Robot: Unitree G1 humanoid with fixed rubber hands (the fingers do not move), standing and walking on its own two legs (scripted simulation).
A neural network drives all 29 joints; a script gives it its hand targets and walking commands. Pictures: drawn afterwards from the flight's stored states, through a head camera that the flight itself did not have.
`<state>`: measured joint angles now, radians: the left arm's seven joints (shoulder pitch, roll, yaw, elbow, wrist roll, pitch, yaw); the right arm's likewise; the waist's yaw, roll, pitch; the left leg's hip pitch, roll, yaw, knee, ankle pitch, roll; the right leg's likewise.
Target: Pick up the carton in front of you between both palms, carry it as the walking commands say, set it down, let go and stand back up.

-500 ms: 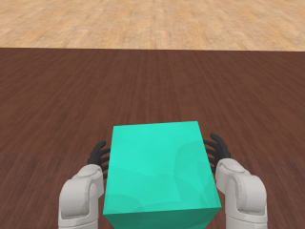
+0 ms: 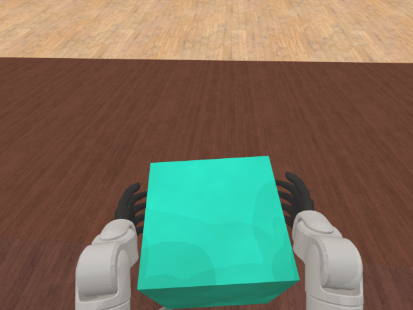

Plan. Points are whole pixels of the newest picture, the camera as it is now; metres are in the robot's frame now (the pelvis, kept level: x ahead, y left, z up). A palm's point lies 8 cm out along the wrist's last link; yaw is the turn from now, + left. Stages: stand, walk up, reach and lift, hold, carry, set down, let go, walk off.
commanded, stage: carry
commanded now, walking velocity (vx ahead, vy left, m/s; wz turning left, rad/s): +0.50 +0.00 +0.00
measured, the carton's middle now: (213, 239) +0.27 +0.00 +0.01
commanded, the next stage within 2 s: none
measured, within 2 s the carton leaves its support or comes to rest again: neither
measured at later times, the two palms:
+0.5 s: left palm (160, 85) +0.68 +0.15 +0.10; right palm (268, 77) +0.68 -0.15 +0.12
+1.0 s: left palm (174, 36) +1.09 +0.15 +0.07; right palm (249, 30) +1.10 -0.15 +0.08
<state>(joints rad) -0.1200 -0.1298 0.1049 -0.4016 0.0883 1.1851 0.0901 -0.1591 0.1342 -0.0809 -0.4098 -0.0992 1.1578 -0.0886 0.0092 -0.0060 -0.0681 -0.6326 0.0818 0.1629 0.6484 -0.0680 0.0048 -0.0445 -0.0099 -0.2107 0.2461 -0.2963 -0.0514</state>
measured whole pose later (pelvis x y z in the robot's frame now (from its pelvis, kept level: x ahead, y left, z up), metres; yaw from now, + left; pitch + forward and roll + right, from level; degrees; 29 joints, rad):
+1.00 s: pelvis +0.72 -0.02 -0.06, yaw -1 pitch +5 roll -2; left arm -0.66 -0.02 0.24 -0.04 0.03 1.20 0.15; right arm -0.69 0.06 -0.25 -0.05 -0.07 1.15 -0.12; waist 0.04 0.03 0.02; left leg -0.46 0.00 0.13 0.44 0.16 0.10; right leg -0.22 0.03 -0.15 0.88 -0.43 -0.06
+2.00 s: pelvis +1.39 -0.04 -0.16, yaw -1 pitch +5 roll -1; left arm -0.65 0.01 0.16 0.18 0.03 1.21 0.13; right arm -0.61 0.02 -0.21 0.12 -0.05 1.16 -0.13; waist -0.04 0.02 -0.06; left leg -0.43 -0.07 0.07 0.63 -0.13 0.13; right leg -0.55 0.03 0.01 1.23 -0.45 -0.03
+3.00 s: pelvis +2.01 -0.11 -0.26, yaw -2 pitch +3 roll +0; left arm -0.64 0.02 0.16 0.22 0.03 1.21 0.13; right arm -0.64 0.01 -0.19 0.18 -0.05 1.17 -0.14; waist -0.04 0.01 -0.10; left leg -0.39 -0.09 0.11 0.62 -0.13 0.17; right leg -0.48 0.04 0.01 1.25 -0.49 -0.04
